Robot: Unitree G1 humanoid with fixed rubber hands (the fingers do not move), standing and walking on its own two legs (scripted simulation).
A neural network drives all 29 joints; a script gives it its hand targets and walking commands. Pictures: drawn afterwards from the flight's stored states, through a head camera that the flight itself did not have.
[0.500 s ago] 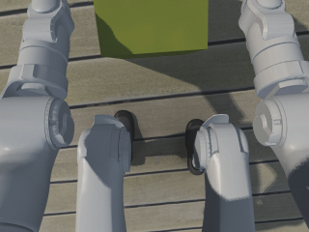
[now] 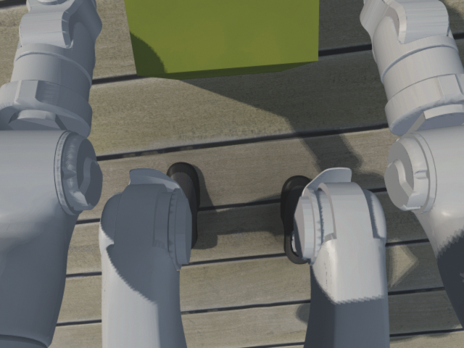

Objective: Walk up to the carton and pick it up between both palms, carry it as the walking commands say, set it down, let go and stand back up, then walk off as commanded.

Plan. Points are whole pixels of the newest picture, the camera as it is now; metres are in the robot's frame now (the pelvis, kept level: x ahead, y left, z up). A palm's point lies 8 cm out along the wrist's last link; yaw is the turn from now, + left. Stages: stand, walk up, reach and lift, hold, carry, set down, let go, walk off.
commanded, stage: reach and lift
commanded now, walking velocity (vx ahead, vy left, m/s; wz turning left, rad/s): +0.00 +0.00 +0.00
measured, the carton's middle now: out of the picture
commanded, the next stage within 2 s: none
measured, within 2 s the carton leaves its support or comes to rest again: leaves its support in 1.22 s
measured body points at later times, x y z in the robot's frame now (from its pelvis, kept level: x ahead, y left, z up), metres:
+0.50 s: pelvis +0.00 +0.00 +0.00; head +0.38 +0.01 +0.23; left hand +0.56 +0.19 -0.18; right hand +0.58 -0.11 -0.18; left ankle +0.12 +0.13 -0.34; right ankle +0.10 -0.13 -0.34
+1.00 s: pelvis +0.00 +0.00 -0.01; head +0.38 +0.01 +0.23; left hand +0.57 +0.19 -0.18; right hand +0.57 -0.11 -0.18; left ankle +0.12 +0.13 -0.34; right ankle +0.10 -0.13 -0.34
